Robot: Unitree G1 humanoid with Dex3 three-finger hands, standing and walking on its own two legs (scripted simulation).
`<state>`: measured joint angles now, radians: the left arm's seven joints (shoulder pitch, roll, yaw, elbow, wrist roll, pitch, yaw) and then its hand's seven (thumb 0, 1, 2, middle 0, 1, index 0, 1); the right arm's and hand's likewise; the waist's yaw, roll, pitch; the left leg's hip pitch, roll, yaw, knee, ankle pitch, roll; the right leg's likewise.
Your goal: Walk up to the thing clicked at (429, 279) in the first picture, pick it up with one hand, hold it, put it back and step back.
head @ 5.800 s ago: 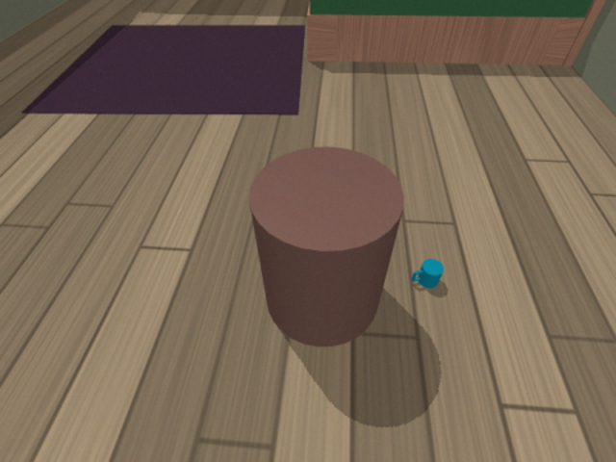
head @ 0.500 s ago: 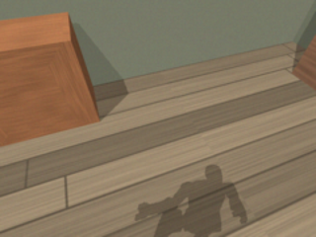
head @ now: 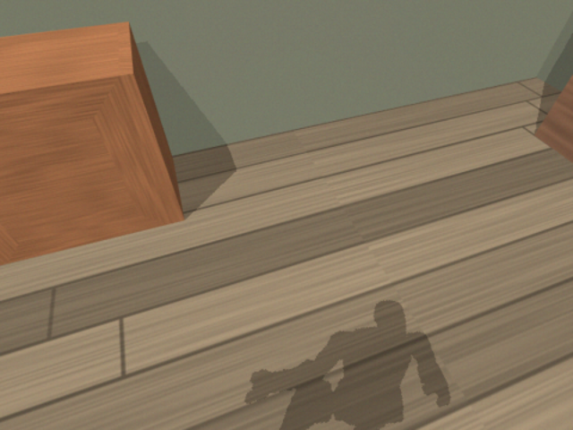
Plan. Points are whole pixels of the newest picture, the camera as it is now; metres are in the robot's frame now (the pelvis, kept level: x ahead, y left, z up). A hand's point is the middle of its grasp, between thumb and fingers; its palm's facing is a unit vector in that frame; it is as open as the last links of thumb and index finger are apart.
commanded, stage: stand
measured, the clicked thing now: out of the picture +0.09 +0.97 -0.74
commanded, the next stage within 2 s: walk up in 0.96 s
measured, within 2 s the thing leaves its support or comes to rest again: neither
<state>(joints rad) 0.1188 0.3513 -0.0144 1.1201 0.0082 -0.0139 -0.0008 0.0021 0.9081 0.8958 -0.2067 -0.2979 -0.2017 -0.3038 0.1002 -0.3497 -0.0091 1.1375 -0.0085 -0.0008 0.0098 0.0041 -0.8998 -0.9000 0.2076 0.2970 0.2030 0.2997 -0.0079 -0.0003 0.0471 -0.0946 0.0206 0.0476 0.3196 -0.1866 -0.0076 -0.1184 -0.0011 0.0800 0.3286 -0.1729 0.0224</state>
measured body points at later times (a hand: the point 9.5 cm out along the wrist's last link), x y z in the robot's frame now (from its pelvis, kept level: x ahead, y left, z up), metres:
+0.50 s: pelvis +0.01 +0.00 +0.00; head +0.02 +0.00 +0.45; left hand +0.08 +0.30 -0.13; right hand +0.08 -0.30 -0.13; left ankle -0.01 +0.12 -0.75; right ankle +0.01 -0.14 -0.75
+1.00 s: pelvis +0.01 +0.00 +0.00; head +0.02 +0.00 +0.45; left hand +0.08 +0.30 -0.13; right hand +0.09 -0.30 -0.13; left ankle -0.01 +0.12 -0.75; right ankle +0.00 -0.14 -0.75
